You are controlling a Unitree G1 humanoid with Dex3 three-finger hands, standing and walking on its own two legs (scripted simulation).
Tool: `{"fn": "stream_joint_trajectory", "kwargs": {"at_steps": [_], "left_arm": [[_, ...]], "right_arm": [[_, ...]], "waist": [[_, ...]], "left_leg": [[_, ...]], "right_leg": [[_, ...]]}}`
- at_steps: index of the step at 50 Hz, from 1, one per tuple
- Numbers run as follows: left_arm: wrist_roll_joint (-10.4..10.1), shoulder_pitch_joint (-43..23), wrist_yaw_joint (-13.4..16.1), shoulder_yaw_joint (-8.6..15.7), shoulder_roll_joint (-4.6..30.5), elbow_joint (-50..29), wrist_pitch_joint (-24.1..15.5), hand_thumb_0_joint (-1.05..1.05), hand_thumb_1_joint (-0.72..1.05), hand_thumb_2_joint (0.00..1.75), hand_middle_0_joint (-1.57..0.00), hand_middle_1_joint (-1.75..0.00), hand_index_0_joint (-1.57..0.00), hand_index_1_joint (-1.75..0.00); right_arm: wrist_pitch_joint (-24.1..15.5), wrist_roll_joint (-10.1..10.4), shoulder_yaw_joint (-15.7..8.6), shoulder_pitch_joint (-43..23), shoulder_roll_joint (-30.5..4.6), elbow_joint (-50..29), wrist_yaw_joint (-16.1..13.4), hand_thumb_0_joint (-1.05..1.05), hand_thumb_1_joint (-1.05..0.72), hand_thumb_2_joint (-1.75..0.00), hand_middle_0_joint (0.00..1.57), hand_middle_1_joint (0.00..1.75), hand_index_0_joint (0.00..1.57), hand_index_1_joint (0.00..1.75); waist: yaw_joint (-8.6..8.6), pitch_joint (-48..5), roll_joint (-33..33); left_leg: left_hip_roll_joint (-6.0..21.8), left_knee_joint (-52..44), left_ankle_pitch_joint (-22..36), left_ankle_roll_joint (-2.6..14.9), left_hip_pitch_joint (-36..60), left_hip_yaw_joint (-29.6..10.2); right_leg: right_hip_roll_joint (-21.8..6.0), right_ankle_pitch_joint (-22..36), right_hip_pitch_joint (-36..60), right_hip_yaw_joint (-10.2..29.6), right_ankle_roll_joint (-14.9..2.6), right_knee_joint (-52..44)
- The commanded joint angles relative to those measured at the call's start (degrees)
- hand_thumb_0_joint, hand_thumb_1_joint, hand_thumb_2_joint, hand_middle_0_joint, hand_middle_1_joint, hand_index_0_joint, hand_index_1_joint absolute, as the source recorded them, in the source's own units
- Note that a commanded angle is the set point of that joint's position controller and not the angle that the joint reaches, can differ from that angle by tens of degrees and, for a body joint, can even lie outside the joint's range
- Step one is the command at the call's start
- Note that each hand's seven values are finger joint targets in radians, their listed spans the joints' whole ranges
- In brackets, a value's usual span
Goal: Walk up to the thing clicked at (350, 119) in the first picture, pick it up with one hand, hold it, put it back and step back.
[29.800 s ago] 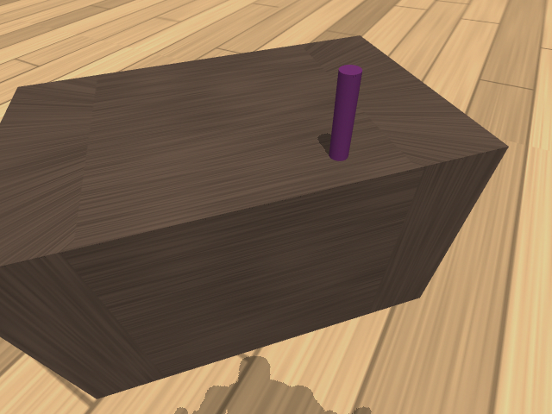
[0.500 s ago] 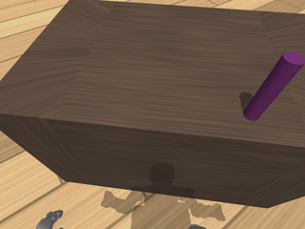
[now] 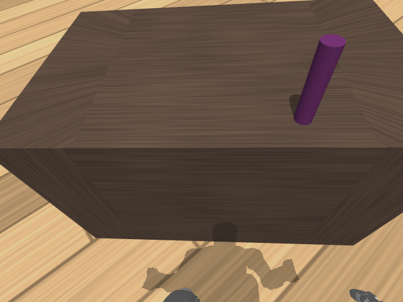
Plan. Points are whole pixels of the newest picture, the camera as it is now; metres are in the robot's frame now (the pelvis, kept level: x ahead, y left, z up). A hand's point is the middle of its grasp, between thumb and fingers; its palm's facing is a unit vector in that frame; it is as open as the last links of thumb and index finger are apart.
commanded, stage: step back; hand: right
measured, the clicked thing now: (315, 85) +0.57 -0.22 +0.10
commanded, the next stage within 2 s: none
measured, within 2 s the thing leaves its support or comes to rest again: neither
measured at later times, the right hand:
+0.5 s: hand out of the picture +0.00 -0.25 -0.12, palm faces -0.10 +0.90 -0.43, open 7.4 cm
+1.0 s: hand out of the picture -0.19 -0.29 -0.16, palm faces -0.14 +0.91 -0.40, open 7.4 cm
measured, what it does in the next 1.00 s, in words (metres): walks backwards: left foot, then right foot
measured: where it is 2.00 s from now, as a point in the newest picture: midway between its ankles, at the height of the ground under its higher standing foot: outside the picture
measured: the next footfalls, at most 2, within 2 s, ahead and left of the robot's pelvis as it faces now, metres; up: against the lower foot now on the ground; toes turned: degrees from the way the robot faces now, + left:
left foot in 0.26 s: -0.04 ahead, +0.14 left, +0.00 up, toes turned +2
right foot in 0.62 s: -0.16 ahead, -0.15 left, +0.00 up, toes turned +2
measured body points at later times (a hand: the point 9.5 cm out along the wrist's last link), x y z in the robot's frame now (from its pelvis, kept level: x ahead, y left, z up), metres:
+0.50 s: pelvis -0.13 +0.00 +0.01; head -0.07 +0.03 +0.45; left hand -0.05 +0.33 -0.12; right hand +0.00 -0.30 -0.09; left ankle -0.08 +0.13 -0.72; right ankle -0.17 -0.14 -0.65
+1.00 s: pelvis -0.29 -0.03 -0.01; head -0.23 -0.02 +0.43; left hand -0.18 +0.30 -0.11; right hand -0.19 -0.34 -0.13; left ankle -0.28 +0.09 -0.73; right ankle -0.21 -0.15 -0.72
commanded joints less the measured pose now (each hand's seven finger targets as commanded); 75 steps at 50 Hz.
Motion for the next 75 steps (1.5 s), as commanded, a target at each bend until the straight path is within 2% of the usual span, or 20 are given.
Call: {"fn": "stream_joint_trajectory", "kwargs": {"at_steps": [1,7,12,15,18,25,30,32,33,36,42,47,50,54,63,64,65,66,69,75], "left_arm": [[-0.09,-5.86,1.62,4.6,14.56,-7.62,-1.51,0.0,0.9,0.9,-0.2,-0.3,-0.2,-0.3],[0.23,1.88,2.53,4.28,13.65,-8.38,-1.03,0.0,0.9,0.9,-0.2,-0.3,-0.2,-0.3],[-0.85,-3.0,1.61,3.66,14.86,-10.69,0.29,0.0,0.9,0.9,-0.2,-0.3,-0.2,-0.3],[-0.53,-6.65,2.23,4.26,13.56,-11.06,0.39,0.0,0.9,0.9,-0.2,-0.3,-0.2,-0.3],[-1.53,-0.36,2.03,4.48,12.84,-7.62,0.65,0.0,0.9,0.9,-0.2,-0.3,-0.2,-0.3],[-0.61,0.84,0.96,4.14,11.72,-7.44,-0.02,0.0,0.9,0.9,-0.2,-0.3,-0.2,-0.3],[-0.42,9.81,0.68,4.12,10.68,-2.27,-0.96,0.0,0.9,0.9,-0.2,-0.3,-0.2,-0.3],[1.17,8.55,0.77,6.35,19.48,-3.28,-1.6,0.0,0.9,0.9,-0.2,-0.3,-0.2,-0.3],[1.14,4.22,0.99,7.03,24.85,-5.74,-1.33,0.0,0.9,0.9,-0.2,-0.3,-0.2,-0.3],[0.39,-5.66,1.67,4.79,16.97,-7.61,-1.67,0.0,0.9,0.9,-0.2,-0.3,-0.2,-0.3],[0.85,0.12,2.88,4.66,15.8,-8.26,-1.09,0.0,0.9,0.9,-0.2,-0.3,-0.2,-0.3],[-0.77,-2.42,2.28,3.59,14.91,-9.38,0.48,0.0,0.9,0.9,-0.2,-0.3,-0.2,-0.3],[-0.78,-5.64,2.68,4.04,13.96,-9.36,0.69,0.0,0.9,0.9,-0.2,-0.3,-0.2,-0.3],[-1.6,0.63,1.91,4.33,13.62,-5.0,1.03,0.0,0.9,0.9,-0.2,-0.3,-0.2,-0.3],[0.1,7.78,1.37,3.42,11.66,0.1,-1.28,0.0,0.9,0.9,-0.2,-0.3,-0.2,-0.3],[1.13,5.85,1.54,4.67,15.74,-0.35,-1.49,0.0,0.9,0.9,-0.2,-0.3,-0.2,-0.3],[1.13,3.79,1.48,6.38,22.84,-2.25,-1.07,0.0,0.9,0.9,-0.2,-0.3,-0.2,-0.3],[1.16,1.17,1.68,6.54,24.74,-3.99,-1.32,0.0,0.9,0.9,-0.2,-0.3,-0.2,-0.3],[0.89,-6.84,2.35,4.35,17.16,-5.25,-1.97,0.0,0.9,0.9,-0.2,-0.3,-0.2,-0.3],[1.01,3.06,2.74,4.89,16.95,-3.71,-2.55,0.0,0.9,0.9,-0.2,-0.3,-0.2,-0.3]], "right_arm": [[-1.96,0.65,-2.74,4.54,-10.85,-3.6,-1.38,0.0,-0.9,-0.9,0.2,0.3,0.2,0.3],[-2.78,-0.47,-2.33,2.55,-9.86,-5.42,-1.31,0.0,-0.9,-0.9,0.2,0.3,0.2,0.3],[-3.36,-1.51,-3.85,9.85,-10.83,-2.8,-0.53,0.0,-0.9,-0.9,0.2,0.3,0.2,0.3],[-3.53,-2.15,-6.43,5.48,-22.36,-5.02,0.05,0.0,-0.9,-0.9,0.2,0.3,0.2,0.3],[-3.65,-2.25,-4.28,-1.29,-15.09,-5.96,-0.75,0.0,-0.9,-0.9,0.2,0.3,0.2,0.3],[-3.37,-2.03,-4.72,3.67,-14.12,-6.78,-0.96,0.0,-0.9,-0.9,0.2,0.3,0.2,0.3],[-1.55,-1.17,-4.65,-0.21,-15.92,-7.69,-0.5,0.0,-0.9,-0.9,0.2,0.3,0.2,0.3],[-1.36,-0.11,-3.03,0.29,-9.81,-9.32,-0.37,0.0,-0.9,-0.9,0.2,0.3,0.2,0.3],[-1.29,-0.2,-3.64,-2.96,-10.77,-9.55,-1.51,0.0,-0.9,-0.9,0.2,0.3,0.2,0.3],[-1.6,0.5,-3.64,3.49,-11.96,-5.46,-1.46,0.0,-0.9,-0.9,0.2,0.3,0.2,0.3],[-2.1,-0.9,-3.08,2.52,-10.58,-6.29,-1.15,0.0,-0.9,-0.9,0.2,0.3,0.2,0.3],[-3.01,-1.6,-4.03,10.08,-10.56,-3.0,-0.6,0.0,-0.9,-0.9,0.2,0.3,0.2,0.3],[-2.98,-2.15,-6.3,4.99,-22.5,-5.23,0.0,0.0,-0.9,-0.9,0.2,0.3,0.2,0.3],[-3.03,-2.36,-3.89,-1.73,-14.98,-5.81,-0.89,0.0,-0.9,-0.9,0.2,0.3,0.2,0.3],[-0.47,-1.26,-3.67,-0.1,-14.35,-5.35,-0.11,0.0,-0.9,-0.9,0.2,0.3,0.2,0.3],[-0.58,-0.98,-2.73,1.14,-11.07,-5.73,0.1,0.0,-0.9,-0.9,0.2,0.3,0.2,0.3],[-0.79,-0.62,-2.52,-1.93,-8.99,-7.59,-0.59,0.0,-0.9,-0.9,0.2,0.3,0.2,0.3],[-0.42,-0.79,-3.83,-2.81,-11.32,-7.49,-1.15,0.0,-0.9,-0.9,0.2,0.3,0.2,0.3],[-0.52,-0.24,-3.4,2.7,-11.22,-4.1,-1.08,0.0,-0.9,-0.9,0.2,0.3,0.2,0.3],[-1.56,-1.74,-3.15,0.27,-10.7,-4.62,-0.31,0.0,-0.9,-0.9,0.2,0.3,0.2,0.3]], "waist": [[-1.76,-9.49,-9.24],[3.14,-13.3,-11.24],[-1.76,-14.65,-9.8],[-4.67,-12.2,11.07],[0.91,-9.31,3.34],[-2.57,-12.2,8.0],[1.24,-16.14,10.69],[0.81,-11.83,-11.17],[4.09,-9.33,-19.74],[-2.76,-6.69,-8.14],[2.08,-9.49,-12.06],[-1.13,-14.77,-9.43],[-3.31,-12.39,11.01],[2.1,-8.45,4.44],[1.38,-15.32,8.52],[0.24,-12.8,-0.04],[3.21,-10.09,-17.24],[3.81,-5.92,-16.34],[-2.45,-6.4,-6.22],[3.67,-10.74,-10.92]], "left_leg": [[-3.68,13.84,-0.8,-0.44,-1.73,-4.82],[0.3,-6.28,-2.8,-1.66,-3.75,-0.61],[1.63,-30.53,17.54,0.74,14.17,4.48],[27.48,-38.75,29.87,18.31,7.43,-28.96],[19.4,-34.2,33.69,13.11,9.89,-12.8],[18.49,-29.39,37.5,14.61,21.59,-8.32],[14.46,-22.67,29.83,8.84,12.64,-4.07],[0.87,-8.61,4.26,1.15,-8.2,-0.45],[-2.19,4.94,-8.05,-0.37,-5.44,-2.81],[-3.24,13.4,-0.66,-0.01,-4.04,-6.56],[0.25,-1.07,-2.13,-1.38,-2.95,-0.8],[1.53,-34.21,17.56,0.88,12.35,4.92],[27.08,-38.08,29.52,18.72,5.92,-28.7],[18.31,-33.99,29.06,13.25,3.95,-10.34],[13.3,-23.27,24.5,7.45,10.95,-3.96],[7.32,-17.47,14.19,3.87,-0.64,-2.46],[-3.03,-5.07,-3.69,0.36,-6.94,-0.37],[-0.13,6.88,-7.78,-1.17,-3.84,-6.52],[-3.18,13.99,0.39,-0.84,-3.26,-6.56],[1.74,-3.45,-2.15,-2.01,-6.33,-1.68]], "right_leg": [[-14.14,34.0,1.95,11.11,-10.22,-12.41],[-16.11,42.14,16.93,11.68,-11.87,-6.91],[-12.32,26.57,3.0,8.57,-6.03,-1.4],[4.37,-18.09,-8.77,6.47,0.63,26.06],[4.54,-10.82,-13.31,10.2,0.32,35.67],[1.62,-10.49,-11.73,4.51,4.15,17.99],[0.06,5.63,6.43,-3.68,1.17,-13.96],[-14.71,7.54,9.68,20.71,-4.38,-16.7],[-25.8,11.34,-4.15,32.19,-15.03,-20.62],[-16.17,25.27,-4.39,12.83,-10.01,-12.85],[-16.85,31.45,7.39,11.17,-10.58,-9.15],[-13.11,26.11,5.72,7.76,-5.7,1.44],[2.2,-18.28,-7.66,4.69,0.93,27.39],[3.25,-9.11,-8.22,7.6,0.76,35.5],[-0.14,5.23,7.01,-3.12,0.82,-16.64],[-6.34,2.05,9.99,8.47,-1.24,-16.38],[-21.13,3.26,0.88,25.87,-10.33,-21.04],[-28.49,3.86,-11.58,33.46,-16.66,-23.81],[-16.76,25.19,-6.38,10.74,-9.71,-12.63],[-17.61,11.71,11.87,13.77,-10.35,-11.81]]}}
